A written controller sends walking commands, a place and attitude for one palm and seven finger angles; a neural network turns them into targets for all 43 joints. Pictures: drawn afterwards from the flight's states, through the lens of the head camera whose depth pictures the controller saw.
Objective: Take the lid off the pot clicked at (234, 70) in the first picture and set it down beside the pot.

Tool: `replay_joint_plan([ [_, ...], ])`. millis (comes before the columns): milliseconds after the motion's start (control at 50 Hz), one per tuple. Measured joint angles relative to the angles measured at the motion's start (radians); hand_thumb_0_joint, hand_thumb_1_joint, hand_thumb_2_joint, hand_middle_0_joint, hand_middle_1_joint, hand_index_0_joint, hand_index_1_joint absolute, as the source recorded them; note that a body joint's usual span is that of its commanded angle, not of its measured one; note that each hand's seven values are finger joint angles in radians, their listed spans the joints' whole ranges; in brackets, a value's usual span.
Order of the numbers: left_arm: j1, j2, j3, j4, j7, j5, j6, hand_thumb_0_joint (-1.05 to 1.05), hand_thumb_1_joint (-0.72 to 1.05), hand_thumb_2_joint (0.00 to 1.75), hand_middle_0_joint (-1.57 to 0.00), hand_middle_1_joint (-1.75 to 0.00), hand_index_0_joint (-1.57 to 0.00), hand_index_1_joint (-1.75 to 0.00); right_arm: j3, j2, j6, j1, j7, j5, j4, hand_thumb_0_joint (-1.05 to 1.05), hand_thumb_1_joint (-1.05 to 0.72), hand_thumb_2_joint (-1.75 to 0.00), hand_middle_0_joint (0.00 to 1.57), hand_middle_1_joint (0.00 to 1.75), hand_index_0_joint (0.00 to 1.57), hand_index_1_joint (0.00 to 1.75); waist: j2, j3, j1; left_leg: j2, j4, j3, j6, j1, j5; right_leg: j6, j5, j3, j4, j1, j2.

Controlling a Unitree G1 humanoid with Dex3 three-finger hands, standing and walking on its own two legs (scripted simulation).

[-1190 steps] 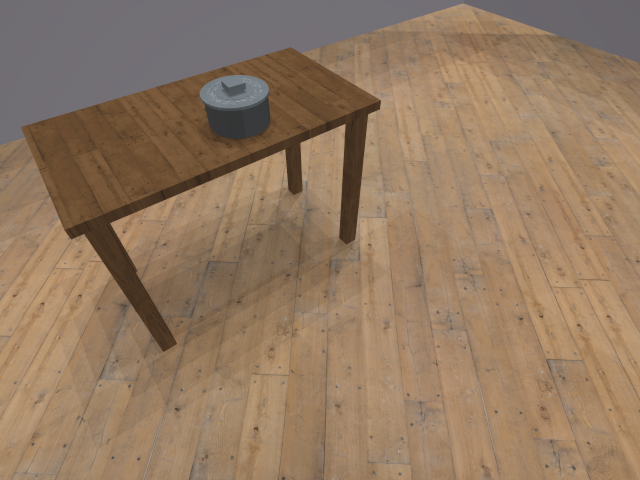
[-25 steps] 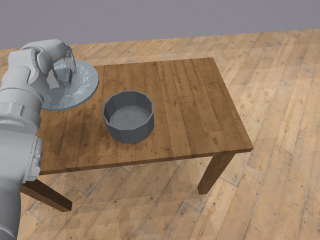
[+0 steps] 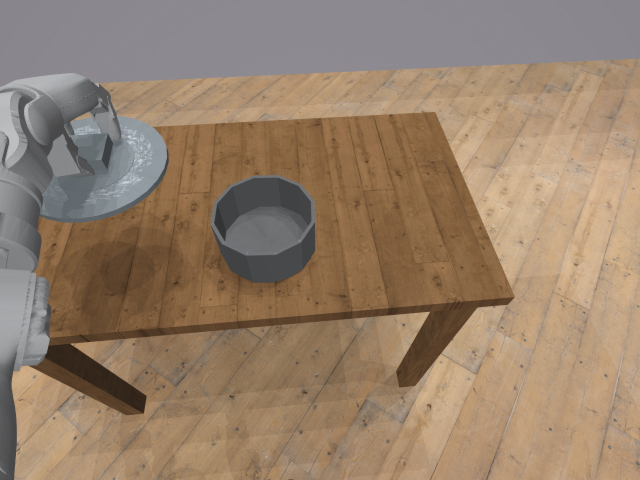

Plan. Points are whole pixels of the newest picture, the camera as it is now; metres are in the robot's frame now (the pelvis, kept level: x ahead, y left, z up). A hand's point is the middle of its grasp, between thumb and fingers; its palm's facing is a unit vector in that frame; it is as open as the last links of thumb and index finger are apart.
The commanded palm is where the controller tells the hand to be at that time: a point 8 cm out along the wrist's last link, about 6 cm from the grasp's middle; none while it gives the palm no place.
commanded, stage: move the lid sideways beside the pot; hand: left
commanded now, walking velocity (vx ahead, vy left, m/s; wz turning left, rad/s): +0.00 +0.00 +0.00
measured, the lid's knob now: (87, 152) +0.49 +0.29 +0.13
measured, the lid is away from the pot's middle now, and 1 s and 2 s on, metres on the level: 0.21 0.23 0.22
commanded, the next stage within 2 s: lower the lid onto the table in 0.20 s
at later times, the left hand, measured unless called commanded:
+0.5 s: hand (56, 158) +0.46 +0.31 +0.14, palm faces -0.38 -0.09 -0.92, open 8.6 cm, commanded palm +0.49 +0.31 +0.21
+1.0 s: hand (68, 176) +0.47 +0.31 +0.11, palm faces -0.41 -0.09 -0.91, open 8.6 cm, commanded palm +0.49 +0.31 +0.17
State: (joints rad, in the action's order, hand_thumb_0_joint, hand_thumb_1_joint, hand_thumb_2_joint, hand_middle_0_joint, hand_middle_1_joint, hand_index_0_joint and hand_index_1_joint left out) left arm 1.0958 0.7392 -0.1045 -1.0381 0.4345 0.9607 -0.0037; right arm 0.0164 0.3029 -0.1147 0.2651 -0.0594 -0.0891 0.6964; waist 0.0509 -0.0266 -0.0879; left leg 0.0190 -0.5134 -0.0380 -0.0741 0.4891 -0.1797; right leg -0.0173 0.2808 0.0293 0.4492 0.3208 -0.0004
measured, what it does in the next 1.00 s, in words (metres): stands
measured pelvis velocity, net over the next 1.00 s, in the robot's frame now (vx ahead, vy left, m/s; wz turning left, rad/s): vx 0.00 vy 0.02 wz -0.02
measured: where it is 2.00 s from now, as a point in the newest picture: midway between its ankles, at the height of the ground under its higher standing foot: outside the picture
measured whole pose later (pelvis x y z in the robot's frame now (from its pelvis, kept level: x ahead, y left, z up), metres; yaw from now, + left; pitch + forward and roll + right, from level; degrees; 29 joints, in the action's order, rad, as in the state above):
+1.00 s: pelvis +0.00 +0.02 +0.00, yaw -1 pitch +12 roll -3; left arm 1.04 0.78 -0.06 -1.09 0.39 0.97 -0.11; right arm 0.01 0.30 -0.13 0.31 -0.07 -0.08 0.71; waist 0.04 -0.04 -0.10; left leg 0.02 -0.56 -0.05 -0.09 0.57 -0.20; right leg -0.02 0.28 0.02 0.47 0.39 0.00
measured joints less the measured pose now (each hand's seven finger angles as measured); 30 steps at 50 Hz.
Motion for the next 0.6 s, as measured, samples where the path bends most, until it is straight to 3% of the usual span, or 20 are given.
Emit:
replay_joint_plan([
  [220,-0.006,0.043,0.005,-0.001,0.013,0.003,-0.028,0.02,0.16,0.83,-0.52,-0.93,-0.53,-0.95,-0.001,0.006,-0.009,0.013,-0.006,-0.002,0.005,0.00,-0.91,-0.90,0.21,0.30,0.20,0.30,-0.004,0.004,0.001,-0.002,-0.005,0.003,-0.002,0.007,-0.001,-0.001,-0.005,0.002,-0.006,0.001,0.003],
  [300,0.000,0.048,0.005,-0.012,0.016,-0.013,-0.041,0.02,0.16,0.83,-0.52,-0.93,-0.53,-0.95,0.001,0.007,-0.010,0.016,-0.007,-0.003,0.011,0.00,-0.91,-0.90,0.21,0.30,0.20,0.30,-0.007,0.005,0.001,-0.002,-0.009,0.005,-0.003,0.010,-0.002,-0.002,-0.006,0.004,-0.008,0.000,0.003],
  [600,-0.008,0.055,0.022,-0.049,-0.002,0.008,-0.073,0.02,0.16,0.83,-0.52,-0.93,-0.53,-0.95,0.002,0.004,-0.006,0.024,-0.012,0.003,0.013,0.00,-0.90,-0.90,0.21,0.30,0.20,0.30,-0.012,0.003,-0.011,-0.004,-0.026,-0.005,-0.010,0.043,-0.010,-0.006,-0.005,-0.005,0.003,0.033,0.003],
])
